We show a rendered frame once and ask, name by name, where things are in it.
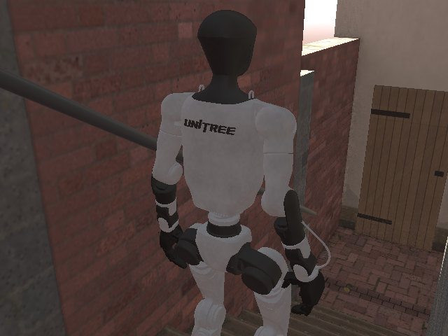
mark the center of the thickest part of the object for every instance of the robot left upper arm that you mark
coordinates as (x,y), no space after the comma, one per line
(166,169)

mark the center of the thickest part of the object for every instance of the robot right forearm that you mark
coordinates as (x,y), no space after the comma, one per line
(294,240)

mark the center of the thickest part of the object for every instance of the robot left hand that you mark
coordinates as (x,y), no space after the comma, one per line
(167,240)

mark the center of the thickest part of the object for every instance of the right robot thigh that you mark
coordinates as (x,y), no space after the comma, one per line
(263,271)

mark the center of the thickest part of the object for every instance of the robot left forearm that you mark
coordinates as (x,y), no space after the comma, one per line
(166,204)

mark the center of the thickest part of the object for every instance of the left robot shin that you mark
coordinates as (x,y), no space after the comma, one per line
(198,331)

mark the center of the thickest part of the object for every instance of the robot right upper arm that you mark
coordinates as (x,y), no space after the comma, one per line
(278,127)

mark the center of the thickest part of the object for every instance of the robot right hand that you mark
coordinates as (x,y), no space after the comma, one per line
(310,292)

